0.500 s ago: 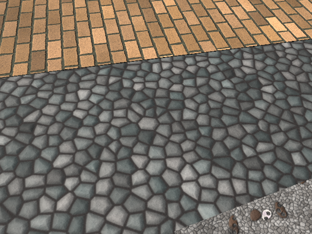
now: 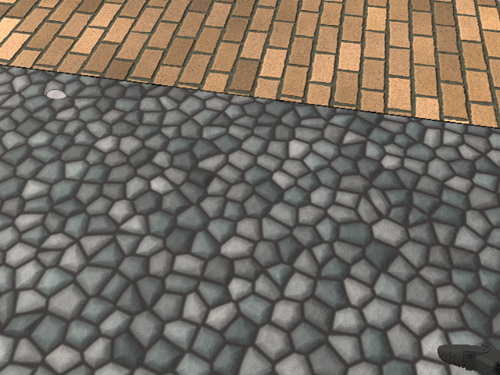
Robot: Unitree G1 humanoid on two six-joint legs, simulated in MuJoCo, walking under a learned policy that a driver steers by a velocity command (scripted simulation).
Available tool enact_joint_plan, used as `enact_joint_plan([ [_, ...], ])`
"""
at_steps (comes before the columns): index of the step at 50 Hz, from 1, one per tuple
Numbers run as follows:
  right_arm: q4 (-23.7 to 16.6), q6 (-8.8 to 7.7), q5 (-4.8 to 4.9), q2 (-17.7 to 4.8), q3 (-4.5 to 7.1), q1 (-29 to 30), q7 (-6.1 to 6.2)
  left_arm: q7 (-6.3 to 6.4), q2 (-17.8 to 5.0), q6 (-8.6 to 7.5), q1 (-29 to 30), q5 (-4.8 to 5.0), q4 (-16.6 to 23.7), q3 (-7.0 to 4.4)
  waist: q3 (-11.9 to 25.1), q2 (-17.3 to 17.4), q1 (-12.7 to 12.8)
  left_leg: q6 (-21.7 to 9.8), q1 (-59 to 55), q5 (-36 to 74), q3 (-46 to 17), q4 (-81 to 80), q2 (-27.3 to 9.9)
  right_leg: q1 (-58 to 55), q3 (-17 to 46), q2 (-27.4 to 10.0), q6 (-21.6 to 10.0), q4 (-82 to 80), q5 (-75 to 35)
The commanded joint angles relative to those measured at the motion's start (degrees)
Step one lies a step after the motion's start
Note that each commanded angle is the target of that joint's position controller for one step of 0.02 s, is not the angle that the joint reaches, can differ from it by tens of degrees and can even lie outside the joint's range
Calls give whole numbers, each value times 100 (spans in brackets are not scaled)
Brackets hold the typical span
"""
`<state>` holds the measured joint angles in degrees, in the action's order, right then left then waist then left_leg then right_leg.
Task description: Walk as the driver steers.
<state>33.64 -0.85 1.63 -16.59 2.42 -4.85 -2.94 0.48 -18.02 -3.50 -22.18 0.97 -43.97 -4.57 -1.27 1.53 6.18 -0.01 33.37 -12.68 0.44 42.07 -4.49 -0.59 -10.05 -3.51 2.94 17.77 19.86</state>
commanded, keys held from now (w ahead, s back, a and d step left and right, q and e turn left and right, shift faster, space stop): w+q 0.12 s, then w+e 0.88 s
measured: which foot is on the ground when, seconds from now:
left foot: up 0.00-0.04, down 0.06-0.62, up 0.64-1.00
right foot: down 0.00-0.06, up 0.08-0.58, down 0.60-1.00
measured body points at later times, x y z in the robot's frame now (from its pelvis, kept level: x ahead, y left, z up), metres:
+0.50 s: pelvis +0.26 +0.06 +0.00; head +0.29 +0.07 +0.45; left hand +0.45 +0.30 -0.10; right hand +0.32 -0.22 -0.11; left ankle +0.13 +0.13 -0.73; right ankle +0.47 -0.07 -0.69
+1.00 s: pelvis +0.57 +0.05 +0.00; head +0.60 +0.04 +0.45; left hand +0.71 +0.32 -0.10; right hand +0.73 -0.24 -0.07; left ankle +0.77 +0.16 -0.71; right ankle +0.47 -0.04 -0.73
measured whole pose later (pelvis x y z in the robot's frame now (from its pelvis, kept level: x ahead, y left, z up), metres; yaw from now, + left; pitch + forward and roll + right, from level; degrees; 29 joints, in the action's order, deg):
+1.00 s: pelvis +0.57 +0.05 +0.00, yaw -16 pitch +2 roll -1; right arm 36.4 -5.8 0.2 -16.7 0.8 -4.4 -0.7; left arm 0.5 -17.4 -2.1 -19.1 1.6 -40.7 -3.6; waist -1.5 2.1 4.5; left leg 3.9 32.5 0.1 -6.5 30.8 -1.9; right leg 7.6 10.8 6.6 -3.0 25.5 19.3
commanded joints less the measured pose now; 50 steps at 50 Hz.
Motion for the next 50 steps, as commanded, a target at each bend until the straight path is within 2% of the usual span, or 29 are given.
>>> enact_joint_plan([
  [1, -488, -59, -17, -532, 188, 127, -42, -5, -1195, -21, 403, 103, 313, -303, -58, -807, -510, -344, -894, -45, 497, -604, 399, 456, 424, -1302, -939, 30, -2489],
  [2, -287, -36, -34, -750, 336, -530, -17, 4, -1130, -7, 404, 109, 299, -276, 345, -619, -881, -529, -1933, 108, 649, -869, 686, 673, 42, -1108, -770, 1078, -3563],
  [3, -4, 12, 2, -1122, 547, -1550, 61, 25, -904, -27, 258, 26, 334, -186, 907, -341, -1332, -751, -3436, 111, 438, -885, 823, 1425, -197, -831, -538, 2553, -3620],
  [4, 42, 31, 31, -1850, 703, -2065, 184, 32, -238, -82, 245, -236, 714, 25, 1165, 1294, -1252, -1507, -4927, -624, -2398, -1479, -714, 3708, -195, -147, -77, 4873, 183],
  [5, -196, -108, -4, -1866, 614, -2000, 139, 22, -309, -274, 434, -106, 937, 83, 2119, 1313, -1253, -2255, -5403, -2029, -5177, -2674, -1525, 4688, 1317, 461, -41, 6012, 1438],
  [6, -139, -216, -37, -1365, 475, -1776, 95, -21, -809, -369, 902, 130, 1030, -42, 1396, 680, -1340, -2037, -5068, -2007, -4555, -2889, -1498, 5316, 1569, 162, -137, 6220, 875],
  [7, -70, -267, -62, -1070, 382, -1594, 102, -41, -803, -423, 885, 162, 964, -11, 920, 569, -1154, -1848, -4406, -1515, -3663, -2780, -1345, 5231, 1449, -119, -293, 5899, 359],
  [8, -95, -284, -79, -840, 305, -1193, 111, -7, -751, -422, 800, 36, 822, -1, 638, 165, -898, -1633, -3649, -774, -2972, -2689, -1112, 4809, 1419, -375, -308, 5455, -80],
  [9, -113, -309, -146, -657, 234, -891, 111, -10, -747, -367, 694, -54, 727, -26, 477, 292, -686, -1516, -3068, -46, -2450, -2753, -887, 4365, 1461, -537, -307, 5055, -394],
  [10, -104, -332, -202, -586, 200, -729, 124, -46, -713, -286, 580, -54, 627, -25, 411, 409, -558, -1468, -2706, 405, -2122, -2900, -758, 4040, 1425, -585, -288, 4949, -609],
  [12, 66, -436, -210, -647, 206, -753, 147, -72, -548, -150, 472, -59, 477, 17, 365, 299, -486, -1489, -2423, 1340, -1557, -3071, -705, 3856, 1311, -538, -192, 4737, -910],
  [14, 264, -502, -206, -706, 218, -922, 178, -61, -424, -84, 774, -66, 520, 63, 124, 125, -571, -1409, -2411, 1798, -1078, -3225, -638, 4094, 1313, -521, -118, 4238, -1444],
  [18, 504, -512, -206, -742, 197, -1095, 257, -155, -209, -139, 1457, 0, 627, 156, -146, 134, -858, -1017, -2486, 1774, -260, -3450, -395, 3918, 1192, -258, -195, 2660, -2812],
  [24, 902, -394, -149, -885, 250, -1569, 317, -410, -79, -204, 2293, 41, 975, 229, -459, -22, -1171, -908, -3697, 2227, 92, -3297, -823, 4267, 1087, 29, -484, 1487, -2692],
  [26, 934, -296, -146, -945, 270, -1558, 357, -494, -110, -212, 2306, 21, 1073, 217, -318, 54, -1074, -845, -4114, 3482, 213, -2831, -909, 4172, 868, 206, -647, 1382, -2097],
  [28, 886, -193, -154, -1110, 310, -1504, 442, -501, -320, -165, 1938, -7, 1075, 117, 160, 343, -803, -726, -4364, 5748, 362, -1904, -880, 3489, 481, 592, -867, 1497, -1368],
  [29, 853, -131, -178, -1167, 315, -1476, 485, -472, -553, -141, 1347, -4, 977, 0, 560, 420, -474, -655, -4269, 6438, 451, -1019, -813, 2707, 395, 796, -1023, 1487, -1179],
  [30, 785, -119, -171, -1168, 295, -1363, 526, -398, -843, -126, 464, 22, 832, -151, 1020, 292, 47, -473, -3465, 6022, 615, 260, -659, 1205, 658, 761, -1286, 1149, -1622],
  [31, 532, -241, -296, -726, 137, -1783, 498, -298, -1481, -72, -330, -40, 762, -332, 1908, -750, 74, -110, -1170, 3210, 664, 2525, -71, -1354, 2925, -689, -2149, 1371, -1720],
  [32, 499, -439, -334, -394, -26, -1949, 368, -284, -1336, -93, -310, 61, 772, -280, 2656, -1357, -127, 123, 484, -1921, -291, 3994, 1039, -2595, 5714, -1659, -2985, 506, -1025],
  [33, 353, -614, -90, -886, 98, -1348, 246, -242, -942, -68, -274, 33, 770, -177, 2231, -805, 152, 0, 1149, -1634, -928, 4201, 626, -2417, 5228, -1437, -2613, 200, -440],
  [34, 161, -710, 39, -892, 69, -903, 202, -206, -798, -58, 38, 15, 814, -134, 1421, -444, 50, -79, 1299, -1179, -841, 3797, 337, -1569, 4423, -1241, -2347, 68, -494],
  [35, 111, -750, -61, -811, 52, -736, 220, -195, -714, -47, 423, 12, 877, -99, 774, 55, -233, -79, 1136, -920, -716, 3150, 141, -559, 3902, -993, -2184, -95, -1024],
  [36, 128, -713, -192, -849, 102, -748, 255, -181, -563, -54, 700, -22, 950, -47, 460, 72, -451, -18, 790, -729, -673, 2681, -23, 133, 3502, -777, -2098, -243, -1585],
  [37, 130, -649, -233, -821, 108, -872, 256, -161, -548, -45, 868, -77, 1023, -31, 320, -132, -631, 72, 472, -643, -643, 2525, -66, 655, 3354, -645, -2123, -398, -1888],
  [40, 155, -493, -286, -615, 41, -1018, 308, -90, -674, -69, 969, -48, 954, -72, 166, -319, -794, 403, 102, -387, -389, 1664, -85, 1596, 2774, -410, -2138, -553, -2595],
  [44, -44, -507, -269, -337, -82, -73, 302, 9, -862, 3, 690, 31, 774, -141, 111, -499, -397, 537, -568, 1368, -226, -253, 255, 2124, 2277, 80, -1687, -374, -1968],
  [47, -136, -563, -136, -500, -14, 280, 252, 28, -891, 73, 354, 80, 633, -159, 218, -638, -238, 498, -823, 1682, -414, -962, 429, 1735, 2734, -84, -1522, -71, -1334],
  [50, -109, -621, -92, -756, 136, 87, 224, 38, -819, 109, 370, 60, 624, -154, 274, -828, -439, 245, -1103, 1097, -592, -1263, 392, 1247, 3328, -332, -1327, 500, -989],
])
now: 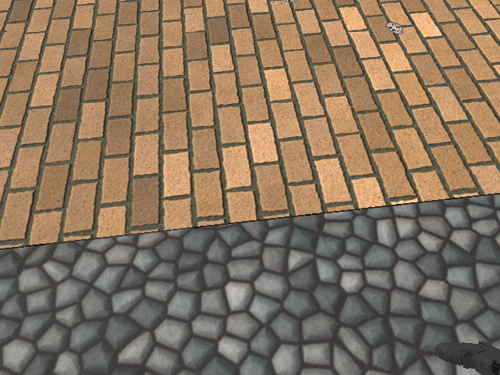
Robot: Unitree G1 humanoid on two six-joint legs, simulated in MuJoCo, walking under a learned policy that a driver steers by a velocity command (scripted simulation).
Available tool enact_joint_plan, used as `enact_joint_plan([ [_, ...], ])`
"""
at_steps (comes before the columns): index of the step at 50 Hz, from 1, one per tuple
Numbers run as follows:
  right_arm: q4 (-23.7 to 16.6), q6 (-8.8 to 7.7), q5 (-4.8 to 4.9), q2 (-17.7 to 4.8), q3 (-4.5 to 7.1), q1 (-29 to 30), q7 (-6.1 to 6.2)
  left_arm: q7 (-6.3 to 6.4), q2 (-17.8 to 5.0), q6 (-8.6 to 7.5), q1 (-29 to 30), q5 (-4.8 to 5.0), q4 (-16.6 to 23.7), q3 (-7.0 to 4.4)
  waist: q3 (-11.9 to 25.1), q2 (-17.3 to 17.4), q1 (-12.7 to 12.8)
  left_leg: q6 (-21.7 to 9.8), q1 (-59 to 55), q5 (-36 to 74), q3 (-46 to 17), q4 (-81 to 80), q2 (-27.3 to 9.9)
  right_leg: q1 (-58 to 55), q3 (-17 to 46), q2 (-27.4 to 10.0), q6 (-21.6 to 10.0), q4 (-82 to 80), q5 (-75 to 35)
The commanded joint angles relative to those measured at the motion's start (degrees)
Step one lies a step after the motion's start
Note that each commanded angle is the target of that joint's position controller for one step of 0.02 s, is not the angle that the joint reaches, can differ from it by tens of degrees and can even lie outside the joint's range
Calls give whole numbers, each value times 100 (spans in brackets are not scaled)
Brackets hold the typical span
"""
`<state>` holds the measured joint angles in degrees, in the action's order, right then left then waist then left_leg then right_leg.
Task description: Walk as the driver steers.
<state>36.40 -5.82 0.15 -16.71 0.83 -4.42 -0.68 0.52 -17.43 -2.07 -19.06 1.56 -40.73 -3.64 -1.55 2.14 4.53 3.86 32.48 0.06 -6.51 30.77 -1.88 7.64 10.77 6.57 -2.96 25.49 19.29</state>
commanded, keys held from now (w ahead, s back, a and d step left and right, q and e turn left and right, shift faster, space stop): w+e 0.24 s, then e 0.14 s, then no key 0.14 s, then q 0.48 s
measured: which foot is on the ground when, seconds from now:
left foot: up 0.00-0.04, down 0.06-0.52, up 0.54-0.96, down 0.98-1.00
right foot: down 0.00-0.06, up 0.08-0.50, down 0.52-0.98, up 1.00-1.00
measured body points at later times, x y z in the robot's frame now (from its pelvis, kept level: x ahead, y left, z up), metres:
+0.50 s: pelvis +0.24 +0.01 +0.00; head +0.28 -0.01 +0.44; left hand +0.53 +0.17 -0.08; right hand +0.19 -0.29 -0.13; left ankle +0.17 +0.15 -0.74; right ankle +0.35 -0.14 -0.72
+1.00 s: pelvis +0.32 +0.01 -0.01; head +0.35 +0.03 +0.44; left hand +0.53 +0.25 -0.12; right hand +0.38 -0.29 -0.11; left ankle +0.33 +0.11 -0.74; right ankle +0.34 -0.13 -0.73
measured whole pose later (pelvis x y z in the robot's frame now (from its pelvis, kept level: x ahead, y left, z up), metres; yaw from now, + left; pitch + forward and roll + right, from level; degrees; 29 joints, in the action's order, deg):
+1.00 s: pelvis +0.32 +0.01 -0.01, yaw -7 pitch +0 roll -2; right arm 44.8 2.6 0.3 -17.0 3.7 -12.7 0.6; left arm 2.2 -16.2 1.7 -4.6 0.1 -44.3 -4.2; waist -2.3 -0.7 -1.5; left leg -2.1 16.8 -20.2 1.8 35.8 -2.1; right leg 20.0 -9.2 -3.5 0.7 34.4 16.3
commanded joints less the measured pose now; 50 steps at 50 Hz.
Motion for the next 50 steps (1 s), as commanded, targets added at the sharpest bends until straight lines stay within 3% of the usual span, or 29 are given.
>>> enact_joint_plan([
  [1, -304, -145, 57, -790, 353, -266, 4, 29, -800, -19, 122, -17, 322, -230, 354, -920, -470, -282, -1426, -331, 179, -291, 138, 452, 1288, -1276, -633, 3, -934],
  [2, -226, -170, 10, -919, 436, -747, 38, 12, -576, -29, 93, -47, 344, -158, 615, -854, -720, -482, -2216, -468, 123, -392, -37, 639, 1115, -1025, -444, 631, -983],
  [3, -187, -177, -81, -1224, 524, -1519, 86, -22, -143, -51, -41, -134, 430, -10, 1365, -91, -991, -847, -3533, -1022, -864, -443, -1049, 1209, 592, -624, -218, 2264, -130],
  [4, 13, -87, -157, -1695, 641, -1893, 50, -37, 77, -116, -773, 41, 641, 81, 1886, 1880, -626, -1783, -4952, -2554, -3685, -1162, -2244, 3125, -143, -2, 98, 4091, 1623],
  [5, -64, -67, -52, -1171, 556, -1768, 17, -5, -551, -103, -673, 118, 484, -34, 1489, 1214, -786, -1744, -4704, -3832, -4118, -1449, -2244, 3792, -19, -467, 201, 4867, 1241],
  [6, -100, -40, -22, -857, 470, -1550, 44, 1, -843, -64, -80, 69, 542, -127, 844, 662, -931, -1503, -4137, -3539, -3129, -1465, -1990, 3925, -133, -649, 237, 5057, 691],
  [7, -109, -15, -69, -732, 418, -1299, 50, 16, -799, -33, 218, -7, 596, -134, 523, 277, -868, -1365, -3552, -2619, -2307, -1474, -1723, 3738, -270, -830, 271, 4958, 279],
  [8, -59, 4, -90, -597, 377, -1145, 59, 3, -730, -31, 402, -54, 666, -147, 252, 271, -796, -1337, -3141, -1903, -1716, -1566, -1483, 3642, -264, -969, 290, 4700, 10],
  [10, 35, -28, -103, -478, 349, -1054, 86, -54, -535, 18, 362, 8, 690, -140, 120, 540, -648, -1282, -2714, -1222, -921, -1827, -1230, 3273, -386, -1158, 306, 4398, -243],
  [12, 164, -69, -55, -519, 379, -1089, 81, -72, -347, 80, 449, -2, 728, -103, 42, 469, -621, -1379, -2636, -748, -462, -2005, -1233, 3325, -483, -1201, 349, 4130, -353],
  [16, 346, 15, -65, -801, 477, -871, 135, -100, -185, 104, 803, -101, 861, -50, -24, 284, -548, -1424, -2679, 1748, 556, -1830, -1224, 3224, -740, -1156, 529, 2891, -996],
  [20, 542, 163, 31, -949, 503, -942, 221, -276, -68, 64, 1340, -91, 958, -15, 111, 287, -748, -1232, -2693, 2087, 1224, -1600, -1072, 2400, -1132, -950, 414, 1487, -1998],
  [22, 641, 207, 124, -1050, 529, -1019, 212, -346, -156, 62, 1466, -93, 1063, -57, 185, 292, -717, -1199, -2944, 2227, 1184, -1344, -1204, 2173, -1136, -850, 244, 1094, -1769],
  [24, 659, 242, 222, -1164, 572, -916, 215, -366, -361, 53, 1212, -146, 1048, -159, 370, 318, -481, -1114, -3108, 2828, 1170, -738, -1256, 1691, -1221, -645, -1, 706, -1429],
  [25, 666, 258, 249, -1123, 559, -851, 218, -345, -512, 36, 746, -164, 916, -252, 598, 190, -199, -981, -3045, 2874, 1291, -84, -1107, 1023, -1286, -485, -159, 246, -1794],
  [26, 699, 249, 182, -942, 495, -1044, 203, -261, -798, 38, 300, -185, 790, -366, 886, -117, -11, -732, -2641, 2303, 1492, 889, -776, 94, -1201, -472, -341, -99, -2858],
  [27, 525, 217, -147, -477, 302, -1225, 158, -113, -1204, 66, -83, -296, 816, -391, 1565, -1263, -36, -417, -1098, -1139, 1534, 2696, -356, -1644, 455, -1935, -872, 431, -5954],
  [28, 678, 219, -121, -229, 108, -2023, 36, -100, -1013, 29, 361, -398, 981, -177, 2734, -1673, -487, -174, -247, -4335, 559, 3938, 110, -2500, 2226, -3372, -2108, 408, -6666],
  [29, 924, 330, 57, -826, 279, -1747, -6, -154, -445, 65, 354, -321, 925, -74, 2705, -729, -135, -102, -432, -3972, 35, 3990, -180, -1836, 1563, -2911, -1859, 126, -5407],
  [30, 763, 404, 191, -803, 287, -1286, -12, -196, -334, 42, 661, -251, 821, -7, 1839, -739, -235, -100, -127, -3802, 153, 3756, -304, -1297, 887, -2552, -1557, -57, -4580],
  [31, 804, 484, 151, -662, 267, -1093, 69, -206, -265, 28, 943, -216, 709, 19, 1354, -459, -364, -65, -110, -3565, 192, 3348, -448, -661, 577, -2295, -1272, -276, -3699],
  [33, 946, 686, 62, -667, 301, -1294, 198, -183, -344, 10, 1409, -324, 583, -2, 860, -734, -671, 110, -1072, -2855, 289, 2906, -414, 799, -78, -1986, -1071, -768, -3002],
  [35, 1049, 766, 33, -556, 303, -1559, 285, -124, -364, -24, 1656, -392, 501, -35, 783, -924, -787, 204, -1434, -2566, 437, 2537, -311, 1162, -463, -1906, -1085, -936, -2653],
  [40, 720, 833, 50, -581, 348, -885, 332, 118, -564, 105, 1510, -282, 229, -149, 582, -852, -467, 65, -904, -2341, 523, 2289, -395, 760, -392, -2288, -1209, -1143, -1316],
  [45, 595, 833, 52, -494, 365, -832, 200, 186, -588, 242, 1580, -208, 73, -197, 563, -860, -484, -148, -1126, -2355, 790, 1572, -301, 403, -646, -2421, -1089, -905, -1575],
  [47, 672, 824, 43, -467, 389, -1159, 108, 194, -648, 306, 1721, -92, 30, -224, 635, -859, -725, -348, -1662, -1799, 1023, 615, -126, 405, -913, -2333, -847, -482, -1881],
  [48, 742, 814, 12, -541, 429, -1366, 73, 200, -585, 336, 1656, -16, -37, -227, 601, -734, -811, -532, -1982, -1342, 1026, -47, 2, 534, -1134, -2150, -567, -79, -1631],
  [49, 702, 799, -32, -871, 519, -1412, 86, 191, -387, 362, 1331, -23, -151, -207, 411, 72, -705, -843, -2282, -429, 148, -883, -411, 1048, -1630, -1703, -31, 924, -862],
  [50, 507, 794, -9, -1550, 655, -1293, 191, 158, -109, 350, 1379, -291, 69, -133, 200, 1807, -443, -1676, -2847, 1605, -1871, -1055, -1780, 2681, -2013, -740, 633, 2467, 1388],
])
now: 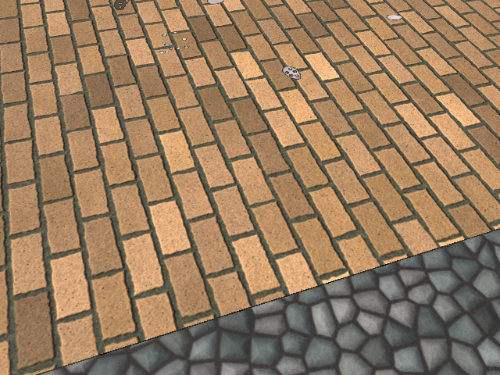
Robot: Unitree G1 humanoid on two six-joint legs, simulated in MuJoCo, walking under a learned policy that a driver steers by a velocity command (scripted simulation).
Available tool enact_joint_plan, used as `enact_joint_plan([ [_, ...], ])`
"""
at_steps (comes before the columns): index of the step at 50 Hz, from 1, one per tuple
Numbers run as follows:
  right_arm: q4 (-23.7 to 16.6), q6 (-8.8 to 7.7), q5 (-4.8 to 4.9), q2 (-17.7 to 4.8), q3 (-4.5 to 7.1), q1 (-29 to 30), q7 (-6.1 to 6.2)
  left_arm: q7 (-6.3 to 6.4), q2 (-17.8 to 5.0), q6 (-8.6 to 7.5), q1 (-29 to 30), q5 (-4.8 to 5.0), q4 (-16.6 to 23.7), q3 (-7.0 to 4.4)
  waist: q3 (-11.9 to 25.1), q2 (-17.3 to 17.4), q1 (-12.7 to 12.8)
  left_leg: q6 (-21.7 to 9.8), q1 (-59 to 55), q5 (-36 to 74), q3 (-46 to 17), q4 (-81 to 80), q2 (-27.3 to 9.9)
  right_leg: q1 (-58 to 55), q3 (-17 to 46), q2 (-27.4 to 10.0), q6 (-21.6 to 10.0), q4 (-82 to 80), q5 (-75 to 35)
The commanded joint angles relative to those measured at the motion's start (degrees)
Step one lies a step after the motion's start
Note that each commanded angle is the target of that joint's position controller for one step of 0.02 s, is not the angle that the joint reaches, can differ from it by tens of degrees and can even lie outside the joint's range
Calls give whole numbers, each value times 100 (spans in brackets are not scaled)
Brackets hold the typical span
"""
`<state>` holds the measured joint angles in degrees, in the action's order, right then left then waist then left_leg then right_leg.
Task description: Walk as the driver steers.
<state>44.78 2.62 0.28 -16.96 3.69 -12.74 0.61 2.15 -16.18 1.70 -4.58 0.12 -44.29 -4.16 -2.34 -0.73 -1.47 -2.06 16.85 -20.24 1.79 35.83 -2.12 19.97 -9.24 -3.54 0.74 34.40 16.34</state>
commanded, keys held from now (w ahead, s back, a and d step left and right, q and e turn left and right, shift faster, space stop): q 0.38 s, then no key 0.02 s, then e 0.04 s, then w+e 0.56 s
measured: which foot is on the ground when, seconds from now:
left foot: down 0.00-0.50, up 0.52-0.80, down 0.82-1.00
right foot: up 0.00-0.46, down 0.48-0.82, up 0.84-1.00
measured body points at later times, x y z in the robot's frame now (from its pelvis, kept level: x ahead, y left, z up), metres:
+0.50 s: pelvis +0.03 -0.01 +0.01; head +0.05 -0.01 +0.46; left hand +0.10 +0.30 -0.09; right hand +0.25 -0.25 -0.09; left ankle +0.00 +0.10 -0.73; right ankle +0.06 -0.13 -0.73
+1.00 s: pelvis +0.14 +0.04 +0.02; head +0.16 +0.05 +0.47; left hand +0.22 +0.32 -0.10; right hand +0.25 -0.24 -0.09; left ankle +0.09 +0.14 -0.73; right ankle +0.16 -0.12 -0.65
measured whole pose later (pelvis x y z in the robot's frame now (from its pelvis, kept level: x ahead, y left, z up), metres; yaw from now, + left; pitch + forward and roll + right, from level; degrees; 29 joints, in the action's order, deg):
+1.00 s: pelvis +0.14 +0.04 +0.02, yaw +3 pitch +1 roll +1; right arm 44.7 -5.4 -0.3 -14.8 3.5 -16.5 0.4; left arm 0.1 -17.8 -2.2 -16.0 1.8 -45.3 -4.1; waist 0.3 -2.5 -1.1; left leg -0.9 5.4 -14.0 2.7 18.0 0.7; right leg 31.5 4.7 -2.0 -1.1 60.7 16.6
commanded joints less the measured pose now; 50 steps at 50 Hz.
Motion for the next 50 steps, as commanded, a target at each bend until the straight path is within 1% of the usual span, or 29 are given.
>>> enact_joint_plan([
  [1, -436, -163, -277, -1501, 337, -561, 4, 30, -431, -67, 650, -141, 614, -137, 458, 1724, -302, -1782, -885, 3527, -3200, -1862, -2043, 1781, 910, 588, 251, 2613, 2280],
  [2, -471, -284, -317, -1372, 313, -333, -24, 46, -578, -57, 643, -33, 570, -198, 441, 1138, -147, -1593, -853, 3163, -2712, -1862, -1741, 1812, 1223, 436, 163, 3049, 1824],
  [4, -577, -343, -29, -1025, 248, 214, 33, 112, -647, -13, 288, -39, 299, -265, 461, 693, 125, -1035, -998, 2847, -2110, -1704, -1276, 1887, 1336, 295, 172, 3031, 993],
  [5, -608, -335, 33, -929, 206, 283, 76, 127, -650, -16, 251, -70, 275, -277, 516, 733, 169, -980, -986, 3093, -1991, -1657, -1164, 1766, 1338, 313, 233, 3097, 716],
  [7, -623, -308, 18, -849, 177, 124, 126, 114, -553, -60, 203, -17, 264, -263, 720, 715, 164, -996, -1222, 3470, -1893, -1581, -1032, 1656, 1343, 414, 319, 3074, 412],
  [12, -673, -214, 42, -1013, 261, -87, 219, 83, -452, -137, 435, 31, 301, -198, 701, 837, -17, -1008, -1617, 3040, -2168, -1503, -939, 1590, 1459, 462, 471, 1744, 221],
  [15, -760, -157, 28, -1102, 301, 28, 208, 24, -492, -177, 458, 44, 280, -189, 598, 946, -47, -1057, -1233, 2635, -2406, -1505, -859, 1116, 1477, 529, 500, 1148, 280],
  [19, -872, -96, 31, -1123, 320, 249, 155, -60, -581, -274, 327, 75, 240, -196, 654, 1027, -31, -1082, -1021, 2917, -2824, -1354, -789, 537, 1514, 632, 434, 538, 440],
  [22, -918, -49, 46, -931, 232, 470, 164, -161, -613, -346, -98, 78, 74, -179, 904, 1023, 91, -925, -1115, 3369, -2743, -985, -746, -119, 1325, 514, 285, -334, -18],
  [23, -889, -42, 70, -766, 153, 495, 177, -212, -526, -376, -299, 51, -1, -141, 1025, 916, 217, -746, -886, 2564, -2613, -956, -589, -750, 1230, 457, 166, -1093, -738],
  [24, -755, -68, -10, -436, 24, 248, 164, -246, -429, -385, -323, -39, -42, -84, 1056, 645, 202, -448, -514, 1261, -2390, -918, -299, -1412, 1452, 211, 36, -1575, -1243],
  [25, -593, -105, -181, -93, -95, -145, 122, -244, -608, -379, -388, -152, -47, -53, 1066, -355, -10, -123, 16, -367, -1678, -43, 307, -1873, 2593, -696, -307, -1852, -1082],
  [26, -805, -172, -164, -318, -29, -80, 122, -238, -951, -374, -432, -184, -125, -92, 612, -1042, -171, 101, 850, -1267, -1047, 245, 734, -1582, 3641, -1209, -1179, -2039, 161],
  [27, -910, -267, -124, -737, 59, 373, 140, -241, -1145, -396, -464, -100, -97, -170, 153, -1172, 159, 275, 1347, -1344, -843, 1023, 519, -1269, 4438, -1507, -1680, -2504, 1688],
  [28, -896, -349, -14, -1064, 186, 628, 144, -210, -1101, -424, -558, -31, -103, -161, -206, -954, 305, 339, 1683, -1122, -823, 1562, 389, -1181, 4512, -1441, -1664, -2700, 2216],
  [29, -834, -414, -6, -1033, 220, 633, 131, -170, -1109, -440, -578, 36, -133, -150, -241, -910, 263, 384, 1830, -885, -775, 1759, 288, -1272, 4306, -1265, -1507, -2704, 2078],
  [31, -832, -553, -32, -779, 173, 747, 64, -103, -954, -461, -789, 146, -188, -106, -160, -862, 345, 457, 1933, -332, -694, 1564, 161, -1599, 3827, -925, -1297, -2659, 1399],
  [33, -845, -718, -34, -421, 80, 972, -5, -42, -865, -436, -1000, 149, -234, -101, -22, -799, 440, 501, 1495, -8, -426, 834, 293, -1521, 3300, -542, -1195, -2558, 690],
  [35, -840, -817, 7, -208, 21, 1055, -60, -9, -939, -396, -1071, 140, -204, -135, 104, -891, 440, 521, 815, 83, -278, 44, 457, -1221, 3061, -331, -1194, -2402, 375],
  [38, -771, -876, 150, -351, 79, 857, -86, -31, -1065, -330, -1107, 154, -91, -179, 186, -904, 281, 465, -184, 595, -271, -989, 551, -709, 3351, -348, -1231, -2219, 577],
  [40, -618, -876, 179, -512, 163, 409, -35, -48, -882, -313, -1077, 148, -3, -133, 287, -710, 17, 343, -1270, 1144, -292, -1580, 405, -141, 3382, -158, -1009, -1867, 697],
  [41, -527, -867, 176, -673, 224, -108, 35, -70, -626, -342, -994, 126, 54, -63, 476, -569, -244, 213, -2172, 1020, -562, -1540, -18, 510, 3211, 24, -774, -1313, 946],
  [42, -439, -842, 50, -999, 295, -840, 113, -103, -93, -386, -954, 100, 182, 89, 979, 349, -531, -155, -3263, -59, -1782, -1735, -1108, 1437, 2512, 498, -406, 234, 1404],
  [43, -261, -796, -77, -1504, 433, -1162, 35, -82, -145, -475, -804, 228, 529, 89, 826, 1500, -496, -866, -3034, -1725, -3746, -2449, -2200, 2424, 1856, 704, -301, 1478, 1832],
  [44, -335, -829, -74, -1132, 337, -765, 1, -83, -627, -512, -933, 248, 471, -21, 296, 1192, -290, -1000, -2575, -2112, -3790, -2568, -2235, 2723, 1903, 174, -280, 2337, 1492],
  [45, -379, -860, -27, -737, 232, -529, 0, -119, -783, -509, -1013, 228, 339, -86, -29, 1046, -202, -840, -2366, -1648, -3170, -2606, -1879, 2814, 1881, 90, -283, 2646, 991],
  [46, -400, -874, -28, -581, 181, -359, -6, -136, -713, -495, -1148, 186, 217, -95, -71, 900, -103, -703, -2239, -956, -2578, -2635, -1627, 2741, 1801, 14, -256, 2804, 605],
  [48, -331, -865, -52, -471, 138, -275, -10, -209, -527, -486, -897, 161, 298, -68, -297, 797, -103, -582, -1925, 456, -1601, -2741, -1341, 2771, 1678, -176, -212, 2899, -33],
  [50, -275, -887, -87, -493, 150, -328, -19, -277, -337, -481, -720, 158, 428, -11, -244, 718, -119, -617, -1734, 1358, -968, -2805, -1186, 2708, 1500, -205, -116, 2828, -488],
])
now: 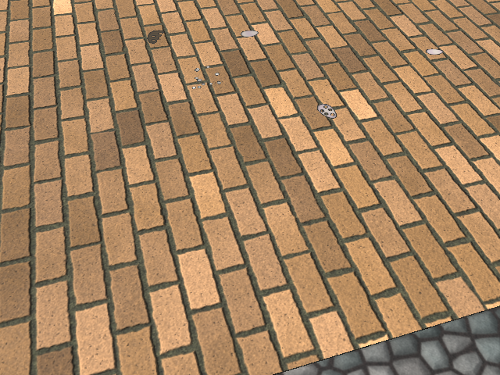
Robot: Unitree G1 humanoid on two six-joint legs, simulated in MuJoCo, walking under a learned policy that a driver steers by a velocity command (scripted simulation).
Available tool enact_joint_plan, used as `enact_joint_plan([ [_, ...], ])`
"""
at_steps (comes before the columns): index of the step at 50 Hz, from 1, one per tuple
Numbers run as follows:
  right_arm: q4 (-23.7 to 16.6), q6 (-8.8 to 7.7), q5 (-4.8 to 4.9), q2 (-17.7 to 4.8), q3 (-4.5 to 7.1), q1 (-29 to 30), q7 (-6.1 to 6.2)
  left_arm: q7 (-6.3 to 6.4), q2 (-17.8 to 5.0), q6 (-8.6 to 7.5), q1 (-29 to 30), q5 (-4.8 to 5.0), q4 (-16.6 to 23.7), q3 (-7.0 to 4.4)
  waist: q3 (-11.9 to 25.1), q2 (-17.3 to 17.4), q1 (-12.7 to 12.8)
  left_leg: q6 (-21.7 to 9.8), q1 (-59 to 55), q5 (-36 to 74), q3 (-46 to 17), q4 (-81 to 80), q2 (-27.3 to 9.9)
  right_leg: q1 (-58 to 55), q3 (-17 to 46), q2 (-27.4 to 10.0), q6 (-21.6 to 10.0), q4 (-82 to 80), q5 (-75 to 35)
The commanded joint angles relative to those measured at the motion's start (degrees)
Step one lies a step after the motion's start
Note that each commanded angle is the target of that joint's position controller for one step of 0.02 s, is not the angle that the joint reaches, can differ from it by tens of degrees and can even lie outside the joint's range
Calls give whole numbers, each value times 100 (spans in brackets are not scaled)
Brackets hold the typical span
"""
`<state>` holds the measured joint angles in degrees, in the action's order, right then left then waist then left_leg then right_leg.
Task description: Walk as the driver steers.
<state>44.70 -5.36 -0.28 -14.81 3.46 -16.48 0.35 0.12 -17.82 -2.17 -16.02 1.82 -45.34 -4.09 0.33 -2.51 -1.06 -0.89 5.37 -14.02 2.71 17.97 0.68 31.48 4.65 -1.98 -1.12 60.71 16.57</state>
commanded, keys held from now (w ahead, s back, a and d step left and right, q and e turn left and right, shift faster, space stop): w+q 1.00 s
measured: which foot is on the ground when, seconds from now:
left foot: down 0.00-0.26, up 0.28-0.76, down 0.78-1.00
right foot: up 0.00-0.24, down 0.26-0.80, up 0.82-1.00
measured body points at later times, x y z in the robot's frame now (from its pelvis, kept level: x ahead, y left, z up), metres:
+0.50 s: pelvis +0.26 -0.07 +0.00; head +0.28 -0.07 +0.45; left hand +0.31 +0.22 -0.12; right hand +0.40 -0.34 -0.12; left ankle +0.29 +0.10 -0.66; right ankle +0.26 -0.17 -0.75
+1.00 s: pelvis +0.52 +0.04 +0.00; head +0.55 +0.07 +0.45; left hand +0.57 +0.36 -0.10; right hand +0.72 -0.18 -0.10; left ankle +0.51 +0.11 -0.75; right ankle +0.64 -0.12 -0.67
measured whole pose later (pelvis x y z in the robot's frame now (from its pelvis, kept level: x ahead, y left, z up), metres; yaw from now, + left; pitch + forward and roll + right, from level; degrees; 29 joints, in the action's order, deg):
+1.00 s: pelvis +0.52 +0.04 +0.00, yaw +25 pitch +1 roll +0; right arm 39.6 -2.8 0.4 -16.2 3.7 -17.5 -1.1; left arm -0.2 -18.1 -5.6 -6.8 -0.4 -42.1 -3.3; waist -3.9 -1.4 -1.9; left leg -5.9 13.7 -9.2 -2.1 22.3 5.6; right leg 33.9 4.1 -6.0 1.8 59.7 15.4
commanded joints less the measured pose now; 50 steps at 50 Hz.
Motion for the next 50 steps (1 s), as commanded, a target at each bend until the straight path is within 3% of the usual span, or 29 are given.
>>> enact_joint_plan([
  [1, -173, -101, -23, -704, 169, -108, -14, -89, -91, -100, 556, -36, 602, 22, -515, 789, -202, -822, -457, 956, -926, -1080, -1414, 1460, 112, -340, 115, -108, -648],
  [5, 39, -34, 138, -916, 183, -273, -44, -197, 107, -202, 1374, -134, 981, 183, -708, 685, -258, -979, 11, 1426, -579, -1199, -1247, 712, -441, -284, 162, -1902, -1384],
  [8, 188, 19, 215, -1177, 244, -556, -41, -288, -95, -252, 1731, -73, 1153, 153, -709, 727, -219, -946, -128, 1679, -742, -1098, -1509, 144, -452, -95, 73, -2589, -1421],
  [10, 249, 69, 231, -1264, 266, -576, -28, -303, -351, -283, 1588, -53, 1153, 60, -542, 813, 16, -811, -441, 2290, -837, -765, -1647, -312, -424, 28, -79, -2909, -1236],
  [11, 265, 95, 232, -1308, 269, -533, -19, -277, -511, -292, 1238, -64, 1080, -22, -270, 861, 284, -695, -447, 3164, -730, -264, -1577, -971, -512, 164, -202, -3062, -1173],
  [12, 280, 118, 207, -1239, 229, -542, -7, -221, -729, -280, 441, -77, 843, -158, 262, 815, 715, -529, -192, 3754, -522, 701, -1310, -2164, -638, 318, -350, -3161, -1204],
  [13, 188, 106, 111, -1011, 127, -537, 4, -134, -1029, -245, -549, -119, 638, -283, 1031, 686, 1164, -291, 816, 2785, -390, 2130, -1025, -3879, -104, -281, -582, -2892, -1184],
  [14, 13, 54, 65, -141, -119, -1349, -22, -83, -1643, -207, -984, -259, 556, -392, 2169, -956, 785, 85, 2816, -776, -217, 4453, -137, -5928, 2457, -2023, -1367, -3203, -83],
  [15, 144, -28, 226, -527, -35, -1256, -27, -86, -1153, -194, -1025, -271, 571, -260, 2512, -1067, 946, 89, 3217, -1962, -1078, 5388, -27, -5521, 3722, -2246, -1515, -4157, 705],
  [16, -41, -31, 384, -954, 113, -733, -28, -93, -847, -209, -588, -213, 543, -147, 1354, -829, 851, 31, 3744, -1599, -1033, 5691, -315, -4743, 2840, -2034, -1245, -4343, 908],
  [17, -132, -16, 352, -925, 107, -424, 2, -94, -646, -229, -195, -163, 533, -90, 737, -608, 670, -7, 3778, -1111, -833, 5558, -581, -3975, 2109, -1847, -1120, -4461, 549],
  [18, -134, 26, 246, -857, 119, -296, 28, -109, -433, -265, 152, -185, 511, -38, 365, -426, 470, -3, 3549, -719, -802, 5297, -753, -3262, 1542, -1616, -1035, -4645, 38],
  [19, -73, 118, 210, -755, 139, -433, 33, -123, -275, -322, 393, -241, 498, -10, 210, -540, 240, -4, 3160, -424, -869, 5110, -909, -2755, 1025, -1425, -959, -4848, -357],
  [21, -11, 284, 227, -484, 103, -585, 18, -137, -202, -428, 619, -261, 412, -41, 46, -403, 40, 30, 2809, -205, -851, 4999, -969, -2260, 473, -1358, -1012, -5194, -853],
  [24, -212, 400, 174, -450, 112, -239, 30, -96, -346, -521, 650, -267, 236, -109, -303, -124, -36, 107, 3186, 349, -957, 4510, -997, -2148, -194, -1365, -1038, -5448, -1447],
  [29, -535, 306, 149, -323, 8, 676, -176, 6, -631, -450, 421, -238, 68, -182, -558, 108, 263, 68, 3142, 1660, -516, 2795, -862, -2427, -1143, -1210, -915, -5530, -1828],
  [34, -1000, 313, 155, -407, -16, 1458, -350, 21, -909, -239, -34, -86, -130, -278, -748, 182, 505, -197, 3441, 1205, -143, 1964, -711, -3502, -1460, -1488, -780, -5142, -2407],
  [37, -1098, 365, 152, -709, 139, 1078, -375, 57, -1152, -96, 37, -18, -98, -342, -213, -122, 128, -518, 2517, 355, 347, 1904, -155, -3847, -1713, -1462, -582, -3905, -5066],
  [38, -964, 386, 171, -924, 274, 405, -348, 69, -1176, -45, 105, 10, -70, -341, 179, -131, -281, -687, 1619, 295, 481, 1752, 132, -3675, -1832, -1339, -476, -2907, -5614],
  [39, -710, 423, 187, -1276, 481, -582, -262, 89, -1044, -42, 108, -4, -36, -275, 695, 36, -787, -918, 48, 588, 319, 1436, 308, -2878, -1929, -1105, -253, -1508, -5076],
  [40, -625, 459, 211, -1980, 658, -960, -145, 63, -387, -122, -323, -242, 217, -65, 1190, 1396, -521, -1669, -2031, 346, -2109, 1321, -1082, -521, -1880, -444, 126, 663, -1167],
  [41, -883, 351, 191, -1971, 577, -816, -193, -4, -211, -347, -233, -215, 394, 66, 2104, 1520, -342, -2512, -2893, -838, -5080, 156, -2016, 839, -483, 506, 254, 1914, 1824],
  [42, -876, 252, 136, -1483, 425, -739, -249, -72, -751, -500, 533, 27, 546, -69, 1652, 821, -653, -2124, -2639, -853, -4644, -252, -1960, 1447, 90, 173, 117, 2043, 1418],
  [43, -849, 188, 115, -1314, 372, -521, -251, -85, -709, -583, 748, 99, 656, -43, 950, 672, -489, -1906, -1899, -503, -3859, -246, -1769, 1551, 30, -64, -7, 1661, 917],
  [44, -886, 167, 127, -1129, 315, -126, -240, -40, -650, -606, 700, -26, 584, -36, 518, 264, -200, -1708, -1056, 144, -3186, -225, -1508, 1251, 22, -311, -2, 1125, 536],
  [45, -970, 157, 85, -943, 252, 174, -209, -13, -707, -567, 597, -144, 516, -78, 334, 345, 14, -1607, -423, 743, -2699, -295, -1293, 818, 49, -476, 38, 686, 265],
  [46, -1058, 158, 31, -887, 222, 324, -182, -26, -715, -495, 492, -177, 485, -96, 269, 470, 147, -1584, -25, 1070, -2496, -413, -1159, 494, 54, -526, 96, 515, 103],
  [48, -1051, 131, 58, -970, 245, 319, -123, -26, -566, -382, 432, -252, 482, -74, 236, 441, 222, -1639, 391, 1712, -2166, -527, -1043, 300, -71, -479, 301, 99, -119],
  [50, -982, 128, 80, -1106, 284, 166, -42, -8, -430, -321, 761, -273, 598, -23, 67, 425, 152, -1589, 665, 1880, -1855, -584, -897, 361, -146, -387, 486, -599, -621],
])
Next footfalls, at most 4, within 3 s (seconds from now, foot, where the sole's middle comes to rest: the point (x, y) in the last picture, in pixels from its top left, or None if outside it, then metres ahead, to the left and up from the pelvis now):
0.26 right None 0.30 -0.17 -0.78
0.78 left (202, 360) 0.55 0.12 -0.78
1.26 right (230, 253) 0.89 0.05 -0.78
1.74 left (135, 228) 0.99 0.36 -0.78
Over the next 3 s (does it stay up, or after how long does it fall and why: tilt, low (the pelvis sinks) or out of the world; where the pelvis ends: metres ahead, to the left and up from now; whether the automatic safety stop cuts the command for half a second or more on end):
stays up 1.58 0.33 0.00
